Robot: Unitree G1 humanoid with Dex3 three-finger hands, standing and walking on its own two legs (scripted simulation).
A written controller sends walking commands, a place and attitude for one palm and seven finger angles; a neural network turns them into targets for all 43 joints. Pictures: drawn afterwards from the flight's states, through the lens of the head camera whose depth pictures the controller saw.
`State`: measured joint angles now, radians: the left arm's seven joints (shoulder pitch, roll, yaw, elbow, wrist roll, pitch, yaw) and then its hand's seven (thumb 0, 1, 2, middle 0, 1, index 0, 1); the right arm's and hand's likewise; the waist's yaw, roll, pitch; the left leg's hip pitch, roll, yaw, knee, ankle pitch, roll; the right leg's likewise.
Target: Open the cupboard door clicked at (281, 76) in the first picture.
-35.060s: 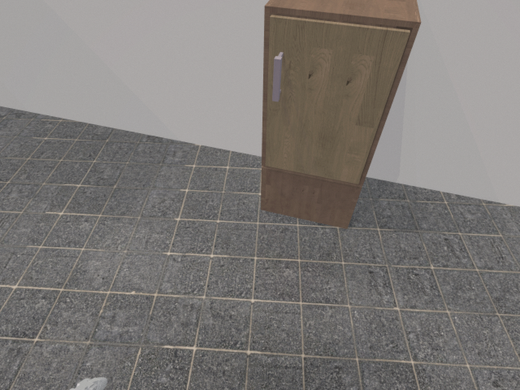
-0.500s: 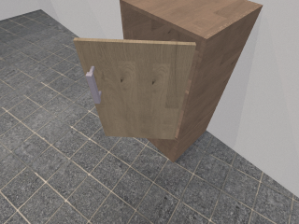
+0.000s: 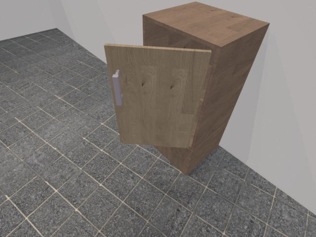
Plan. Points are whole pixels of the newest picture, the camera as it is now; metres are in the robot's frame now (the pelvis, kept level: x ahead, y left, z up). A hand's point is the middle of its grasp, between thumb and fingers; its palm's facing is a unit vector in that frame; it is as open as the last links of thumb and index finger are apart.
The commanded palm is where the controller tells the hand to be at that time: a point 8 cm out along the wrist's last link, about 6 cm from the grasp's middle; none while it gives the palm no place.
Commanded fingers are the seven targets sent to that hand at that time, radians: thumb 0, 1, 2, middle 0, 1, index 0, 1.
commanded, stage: come to a stop and stand still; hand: left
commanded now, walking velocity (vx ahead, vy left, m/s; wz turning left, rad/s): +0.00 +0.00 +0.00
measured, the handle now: (118, 87) +0.68 +0.22 -0.01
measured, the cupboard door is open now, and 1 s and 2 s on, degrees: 43 43 43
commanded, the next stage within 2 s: look again from close up in 1.46 s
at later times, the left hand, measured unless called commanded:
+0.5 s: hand out of the picture -0.07 +0.19 -0.16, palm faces +0.00 -0.98 -0.19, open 7.4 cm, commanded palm none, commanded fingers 0.00 0.90 0.90 -0.20 -0.30 -0.20 -0.30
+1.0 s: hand out of the picture -0.15 +0.24 -0.16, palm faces +0.05 -0.98 -0.18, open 7.4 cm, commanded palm none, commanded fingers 0.00 0.90 0.90 -0.20 -0.30 -0.20 -0.30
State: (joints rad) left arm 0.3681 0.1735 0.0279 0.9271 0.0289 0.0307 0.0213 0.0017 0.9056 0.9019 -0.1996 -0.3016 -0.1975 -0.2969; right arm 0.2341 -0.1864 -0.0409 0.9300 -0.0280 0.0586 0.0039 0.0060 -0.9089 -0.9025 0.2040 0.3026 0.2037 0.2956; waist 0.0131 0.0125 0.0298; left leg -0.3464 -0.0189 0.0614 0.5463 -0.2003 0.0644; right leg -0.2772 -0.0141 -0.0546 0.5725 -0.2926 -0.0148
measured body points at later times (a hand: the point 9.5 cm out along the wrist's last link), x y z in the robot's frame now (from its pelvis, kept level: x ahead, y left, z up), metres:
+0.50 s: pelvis -0.09 +0.02 +0.01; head -0.11 +0.02 +0.46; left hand -0.07 +0.24 -0.15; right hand -0.12 -0.19 -0.15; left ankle +0.01 +0.09 -0.73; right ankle -0.12 -0.10 -0.73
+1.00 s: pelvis -0.14 +0.07 +0.01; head -0.16 +0.08 +0.46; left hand -0.15 +0.29 -0.15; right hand -0.18 -0.15 -0.15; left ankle +0.00 +0.10 -0.72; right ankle -0.20 +0.00 -0.73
